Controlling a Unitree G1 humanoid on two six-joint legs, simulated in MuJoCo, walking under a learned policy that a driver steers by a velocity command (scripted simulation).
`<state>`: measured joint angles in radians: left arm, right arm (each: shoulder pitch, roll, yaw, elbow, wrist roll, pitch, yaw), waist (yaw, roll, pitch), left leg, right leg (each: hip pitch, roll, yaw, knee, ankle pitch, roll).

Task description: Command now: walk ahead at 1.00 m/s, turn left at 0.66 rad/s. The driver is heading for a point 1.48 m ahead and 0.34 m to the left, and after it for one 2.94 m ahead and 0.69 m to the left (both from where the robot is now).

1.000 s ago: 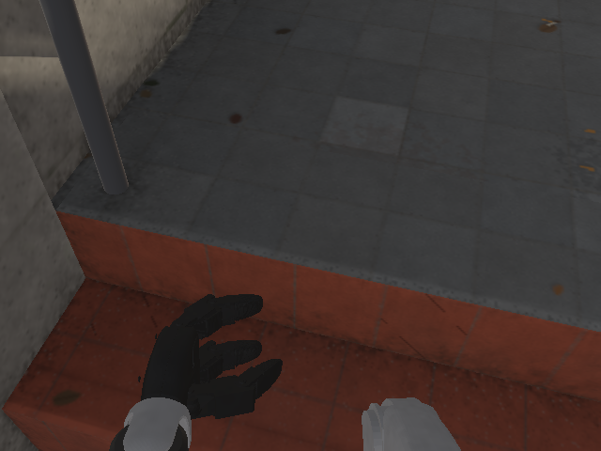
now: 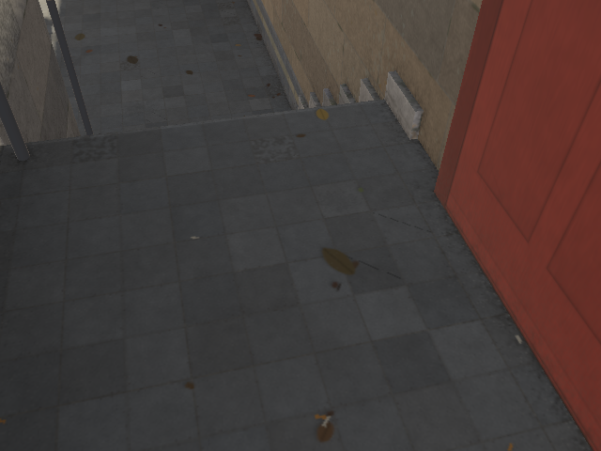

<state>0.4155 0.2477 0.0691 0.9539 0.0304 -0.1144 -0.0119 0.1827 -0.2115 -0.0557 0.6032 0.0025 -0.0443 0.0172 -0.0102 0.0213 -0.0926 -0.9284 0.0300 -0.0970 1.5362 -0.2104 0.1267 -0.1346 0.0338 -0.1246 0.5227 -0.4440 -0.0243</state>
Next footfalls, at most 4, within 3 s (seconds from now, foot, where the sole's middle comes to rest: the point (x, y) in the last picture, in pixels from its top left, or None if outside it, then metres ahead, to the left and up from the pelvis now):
0.20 left None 0.37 0.12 -0.76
0.62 right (263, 342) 0.84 0.10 -0.76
1.00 left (130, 287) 1.01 0.47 -0.76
1.42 right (203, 178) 1.47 0.33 -0.76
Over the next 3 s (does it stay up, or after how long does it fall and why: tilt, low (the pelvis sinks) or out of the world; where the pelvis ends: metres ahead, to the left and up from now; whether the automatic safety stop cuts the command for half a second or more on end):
stays up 1.59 0.32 0.02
